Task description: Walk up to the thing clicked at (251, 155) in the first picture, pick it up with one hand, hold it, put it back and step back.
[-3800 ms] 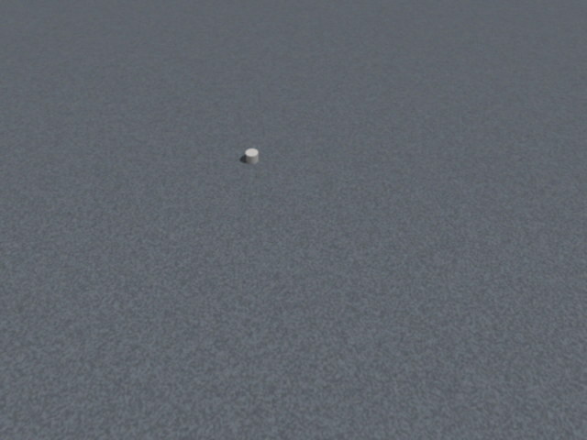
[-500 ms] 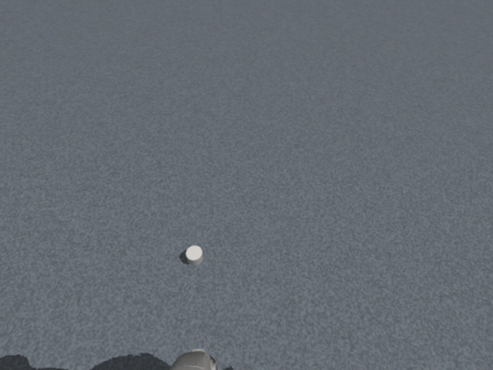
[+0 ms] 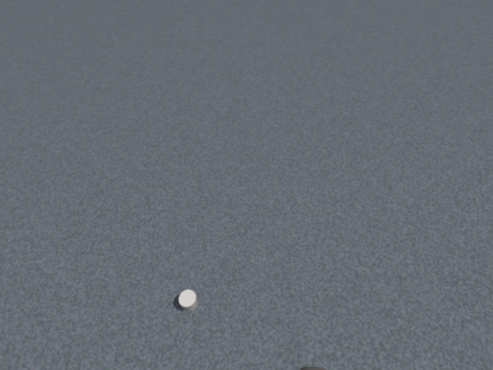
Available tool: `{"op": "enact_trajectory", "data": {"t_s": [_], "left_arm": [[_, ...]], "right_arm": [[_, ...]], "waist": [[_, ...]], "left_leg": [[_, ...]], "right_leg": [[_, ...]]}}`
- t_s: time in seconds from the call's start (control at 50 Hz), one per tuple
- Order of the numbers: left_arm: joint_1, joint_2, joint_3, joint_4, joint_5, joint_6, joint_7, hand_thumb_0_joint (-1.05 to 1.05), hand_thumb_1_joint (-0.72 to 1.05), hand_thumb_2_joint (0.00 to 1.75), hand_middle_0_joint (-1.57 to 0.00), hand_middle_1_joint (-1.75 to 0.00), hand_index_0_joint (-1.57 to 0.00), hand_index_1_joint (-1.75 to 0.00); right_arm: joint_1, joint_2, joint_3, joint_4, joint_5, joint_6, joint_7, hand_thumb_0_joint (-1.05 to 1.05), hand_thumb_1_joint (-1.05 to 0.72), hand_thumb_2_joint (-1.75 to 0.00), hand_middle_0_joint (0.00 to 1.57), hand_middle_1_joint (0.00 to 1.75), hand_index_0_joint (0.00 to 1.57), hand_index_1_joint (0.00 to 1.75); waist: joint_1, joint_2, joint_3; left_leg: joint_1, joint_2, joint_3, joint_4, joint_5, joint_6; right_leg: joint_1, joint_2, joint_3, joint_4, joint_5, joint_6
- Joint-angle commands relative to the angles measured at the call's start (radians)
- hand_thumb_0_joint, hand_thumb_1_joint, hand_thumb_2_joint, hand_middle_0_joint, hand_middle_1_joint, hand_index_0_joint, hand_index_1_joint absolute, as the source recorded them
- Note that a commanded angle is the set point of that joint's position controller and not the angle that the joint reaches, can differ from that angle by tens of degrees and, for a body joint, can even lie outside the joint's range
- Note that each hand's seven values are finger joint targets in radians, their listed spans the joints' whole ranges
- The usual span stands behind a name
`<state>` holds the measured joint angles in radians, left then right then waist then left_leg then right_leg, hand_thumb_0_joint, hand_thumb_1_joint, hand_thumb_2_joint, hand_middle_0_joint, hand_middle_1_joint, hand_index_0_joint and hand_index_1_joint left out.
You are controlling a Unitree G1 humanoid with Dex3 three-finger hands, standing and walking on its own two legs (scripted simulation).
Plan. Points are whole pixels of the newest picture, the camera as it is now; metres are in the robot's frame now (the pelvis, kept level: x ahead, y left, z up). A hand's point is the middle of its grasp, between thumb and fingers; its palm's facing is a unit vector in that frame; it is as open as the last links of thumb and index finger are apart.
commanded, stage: walk up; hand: left
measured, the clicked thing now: (188, 300) +0.49 +0.28 -0.73
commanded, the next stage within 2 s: none
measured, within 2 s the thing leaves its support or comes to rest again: neither
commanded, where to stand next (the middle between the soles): +0.13 +0.02 m, yaw +1 degrees
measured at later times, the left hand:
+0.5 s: hand out of the picture +0.11 +0.28 -0.15, palm faces +0.03 -0.93 -0.36, open 7.3 cm
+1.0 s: hand out of the picture +0.08 +0.28 -0.13, palm faces +0.04 -0.92 -0.38, open 7.3 cm
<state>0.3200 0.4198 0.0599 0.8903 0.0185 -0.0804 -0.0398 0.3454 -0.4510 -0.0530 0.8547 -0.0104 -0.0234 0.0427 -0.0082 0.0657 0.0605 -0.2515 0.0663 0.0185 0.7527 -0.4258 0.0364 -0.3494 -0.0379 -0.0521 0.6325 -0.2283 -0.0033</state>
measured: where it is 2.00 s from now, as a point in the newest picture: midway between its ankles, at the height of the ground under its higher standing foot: outside the picture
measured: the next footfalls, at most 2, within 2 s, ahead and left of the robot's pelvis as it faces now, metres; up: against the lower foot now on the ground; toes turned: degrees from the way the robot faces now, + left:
left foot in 0.34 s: +0.11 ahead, +0.15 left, +0.00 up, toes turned +3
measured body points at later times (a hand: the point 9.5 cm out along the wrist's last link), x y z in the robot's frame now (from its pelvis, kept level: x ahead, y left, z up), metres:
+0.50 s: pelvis +0.03 +0.02 +0.00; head +0.06 +0.03 +0.45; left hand +0.11 +0.33 -0.13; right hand +0.14 -0.29 -0.11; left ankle +0.07 +0.15 -0.72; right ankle +0.06 -0.12 -0.72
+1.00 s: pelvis +0.05 +0.02 +0.02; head +0.06 +0.00 +0.47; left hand +0.08 +0.33 -0.10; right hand +0.16 -0.27 -0.12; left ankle +0.07 +0.15 -0.72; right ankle +0.06 -0.12 -0.72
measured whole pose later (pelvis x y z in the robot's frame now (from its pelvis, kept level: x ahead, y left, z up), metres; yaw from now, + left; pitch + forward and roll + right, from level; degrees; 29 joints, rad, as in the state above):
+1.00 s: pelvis +0.05 +0.02 +0.02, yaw +3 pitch -2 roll +0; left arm 0.14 0.36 -0.01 1.15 0.00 -0.03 -0.01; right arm 0.07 -0.37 0.00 1.12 0.00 0.00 0.03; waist 0.03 0.05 0.06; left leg -0.19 0.02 0.00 0.40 -0.17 -0.01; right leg -0.15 -0.04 -0.04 0.39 -0.20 0.03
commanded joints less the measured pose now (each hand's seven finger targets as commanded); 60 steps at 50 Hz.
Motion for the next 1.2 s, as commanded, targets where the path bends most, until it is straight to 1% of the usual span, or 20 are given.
{"op": "enact_trajectory", "data": {"t_s": [0.0,0.02,0.06,0.1,0.24,0.3,0.32,0.34,0.36,0.38,0.42,0.48,0.5,0.54,0.58,0.62,0.7,0.8,0.94,1.18], "left_arm": [[0.032,0.322,0.072,-0.075,-0.007,-0.015,0.046,0.00,0.90,0.90,-0.20,-0.30,-0.20,-0.30],[0.031,0.285,0.065,-0.078,-0.013,-0.016,0.049,0.00,0.90,0.90,-0.20,-0.30,-0.20,-0.30],[0.004,0.250,0.047,-0.076,-0.015,-0.017,0.057,0.00,0.90,0.90,-0.20,-0.30,-0.20,-0.30],[-0.018,0.245,0.039,-0.071,-0.008,-0.016,0.064,0.00,0.90,0.90,-0.20,-0.30,-0.20,-0.30],[-0.096,0.241,0.034,-0.088,-0.010,0.010,0.067,0.00,0.90,0.90,-0.20,-0.30,-0.20,-0.30],[-0.116,0.235,0.023,-0.074,-0.022,0.028,0.067,0.00,0.90,0.90,-0.20,-0.30,-0.20,-0.30],[-0.116,0.212,0.016,-0.072,-0.023,0.033,0.067,0.00,0.90,0.90,-0.20,-0.30,-0.20,-0.30],[-0.102,0.169,0.003,-0.079,-0.028,0.037,0.065,0.00,0.90,0.90,-0.20,-0.30,-0.20,-0.30],[-0.082,0.136,-0.009,-0.066,-0.042,0.045,0.067,0.00,0.90,0.90,-0.20,-0.30,-0.20,-0.30],[-0.099,0.172,0.001,-0.022,-0.033,0.054,0.075,0.00,0.90,0.90,-0.20,-0.30,-0.20,-0.30],[-0.114,0.179,-0.001,0.008,-0.027,0.049,0.070,0.00,0.90,0.90,-0.20,-0.30,-0.20,-0.30],[-0.097,0.180,-0.004,0.052,-0.024,0.036,0.067,0.00,0.90,0.90,-0.20,-0.30,-0.20,-0.30],[-0.129,0.192,-0.005,0.058,-0.020,0.036,0.066,0.00,0.90,0.90,-0.20,-0.30,-0.20,-0.30],[-0.204,0.202,-0.011,0.065,-0.014,0.041,0.059,0.00,0.90,0.90,-0.20,-0.30,-0.20,-0.30],[-0.219,0.174,-0.024,0.083,-0.018,0.047,0.051,0.00,0.90,0.90,-0.20,-0.30,-0.20,-0.30],[-0.189,0.159,-0.024,0.122,-0.019,0.045,0.046,0.00,0.90,0.90,-0.20,-0.30,-0.20,-0.30],[-0.205,0.171,-0.022,0.153,-0.014,0.028,0.044,0.00,0.90,0.90,-0.20,-0.30,-0.20,-0.30],[-0.246,0.170,-0.025,0.173,-0.014,0.022,0.044,0.00,0.90,0.90,-0.20,-0.30,-0.20,-0.30],[-0.256,0.163,-0.022,0.197,-0.013,0.022,0.050,0.00,0.90,0.90,-0.20,-0.30,-0.20,-0.30],[-0.286,0.154,-0.017,0.212,-0.012,0.041,0.053,0.00,0.90,0.90,-0.20,-0.30,-0.20,-0.30]], "right_arm": [[0.018,-0.163,-0.040,-0.071,0.007,-0.006,-0.041,0.00,-0.90,-0.90,0.20,0.30,0.20,0.30],[-0.005,-0.168,-0.040,-0.060,0.015,-0.007,-0.043,0.00,-0.90,-0.90,0.20,0.30,0.20,0.30],[0.024,-0.147,-0.040,-0.025,0.021,0.001,-0.040,0.00,-0.90,-0.90,0.20,0.30,0.20,0.30],[0.024,-0.130,-0.038,-0.011,0.015,0.014,-0.038,0.00,-0.90,-0.90,0.20,0.30,0.20,0.30],[-0.080,-0.110,-0.037,0.005,0.011,0.019,-0.037,0.00,-0.90,-0.90,0.20,0.30,0.20,0.30],[-0.087,-0.113,-0.043,0.034,0.005,0.007,-0.039,0.00,-0.90,-0.90,0.20,0.30,0.20,0.30],[-0.078,-0.135,-0.047,0.044,-0.001,0.001,-0.043,0.00,-0.90,-0.90,0.20,0.30,0.20,0.30],[-0.079,-0.195,-0.060,0.038,-0.013,-0.006,-0.048,0.00,-0.90,-0.90,0.20,0.30,0.20,0.30],[-0.164,-0.227,-0.054,0.019,-0.006,-0.011,-0.045,0.00,-0.90,-0.90,0.20,0.30,0.20,0.30],[-0.194,-0.234,-0.055,0.031,0.007,-0.008,-0.042,0.00,-0.90,-0.90,0.20,0.30,0.20,0.30],[-0.240,-0.182,-0.033,0.035,0.004,0.000,-0.042,0.00,-0.90,-0.90,0.20,0.30,0.20,0.30],[-0.291,-0.134,-0.007,0.050,0.018,0.003,-0.043,0.00,-0.90,-0.90,0.20,0.30,0.20,0.30],[-0.296,-0.126,-0.001,0.059,0.019,0.006,-0.042,0.00,-0.90,-0.90,0.20,0.30,0.20,0.30],[-0.271,-0.132,-0.001,0.088,0.015,0.012,-0.040,0.00,-0.90,-0.90,0.20,0.30,0.20,0.30],[-0.308,-0.156,-0.005,0.106,0.006,0.013,-0.036,0.00,-0.90,-0.90,0.20,0.30,0.20,0.30],[-0.335,-0.157,0.002,0.116,0.004,0.011,-0.031,0.00,-0.90,-0.90,0.20,0.30,0.20,0.30],[-0.337,-0.133,0.009,0.138,0.009,0.004,-0.028,0.00,-0.90,-0.90,0.20,0.30,0.20,0.30],[-0.328,-0.123,0.009,0.177,0.012,0.005,-0.025,0.00,-0.90,-0.90,0.20,0.30,0.20,0.30],[-0.322,-0.111,0.007,0.212,0.018,0.005,-0.032,0.00,-0.90,-0.90,0.20,0.30,0.20,0.30],[-0.330,-0.108,0.007,0.247,0.008,0.007,-0.038,0.00,-0.90,-0.90,0.20,0.30,0.20,0.30]], "waist": [[0.037,-0.251,0.017],[0.042,-0.198,0.025],[0.020,-0.231,-0.015],[0.015,-0.248,-0.049],[0.022,-0.277,-0.080],[0.001,-0.217,-0.095],[-0.004,-0.171,-0.106],[0.004,-0.021,-0.148],[0.045,0.073,-0.136],[0.025,0.116,-0.132],[0.035,0.107,-0.116],[0.057,0.096,-0.116],[0.046,0.057,-0.105],[0.008,0.023,-0.054],[0.016,0.041,0.005],[0.036,0.037,0.011],[0.024,-0.030,-0.027],[0.010,-0.067,-0.050],[0.010,-0.116,-0.133],[0.017,-0.058,-0.074]], "left_leg": [[-0.343,-0.026,-0.073,0.306,-0.131,-0.009],[-0.336,-0.025,-0.126,0.314,-0.111,-0.015],[-0.274,-0.029,-0.120,0.275,-0.036,-0.015],[-0.207,-0.034,-0.113,0.241,0.022,-0.026],[-0.065,-0.041,-0.003,-0.021,0.121,-0.038],[0.039,-0.069,0.019,-0.197,0.254,-0.012],[0.071,-0.034,-0.031,-0.253,0.324,0.004],[0.107,0.106,-0.229,-0.296,0.420,0.050],[0.080,0.210,-0.374,-0.329,0.451,0.126],[-0.002,0.245,-0.393,-0.329,0.399,0.197],[-0.043,0.155,-0.259,-0.301,0.393,0.151],[-0.079,0.070,-0.151,-0.235,0.381,0.042],[-0.084,0.053,-0.144,-0.241,0.305,0.023],[-0.064,0.055,-0.170,-0.334,0.054,0.021],[-0.083,0.080,-0.218,-0.419,-0.133,0.028],[-0.127,0.104,-0.243,-0.466,-0.180,0.034],[-0.023,0.061,-0.177,-0.416,0.005,0.007],[0.065,0.043,-0.141,-0.405,0.123,-0.003],[0.144,0.052,-0.105,-0.392,0.394,-0.009],[0.106,0.060,-0.109,-0.467,0.347,-0.019]], "right_leg": [[0.187,-0.392,0.580,-0.337,0.082,-0.270],[0.178,-0.349,0.473,-0.317,0.204,-0.258],[0.186,-0.249,0.274,-0.267,0.340,-0.187],[0.149,-0.220,0.191,-0.228,0.424,-0.177],[0.091,-0.242,0.123,-0.124,0.528,-0.184],[0.043,-0.204,0.108,-0.025,0.373,-0.139],[0.024,-0.188,0.108,0.012,0.291,-0.109],[-0.024,-0.118,0.061,0.107,0.137,-0.057],[-0.049,0.003,0.005,0.144,-0.117,-0.021],[0.036,-0.001,0.022,0.166,-0.295,-0.019],[0.095,-0.004,0.039,0.058,-0.267,-0.024],[0.192,-0.048,0.076,-0.101,0.080,-0.032],[0.179,-0.070,0.106,-0.124,0.080,-0.038],[0.091,-0.084,0.129,-0.163,-0.114,-0.047],[0.046,-0.038,0.091,-0.173,-0.212,-0.032],[0.112,-0.022,0.066,-0.180,-0.166,-0.028],[0.110,-0.067,0.129,-0.278,-0.105,-0.032],[0.098,-0.095,0.149,-0.343,-0.082,-0.024],[0.211,-0.108,0.112,-0.334,0.183,-0.011],[0.236,-0.095,0.101,-0.356,0.119,-0.006]]}}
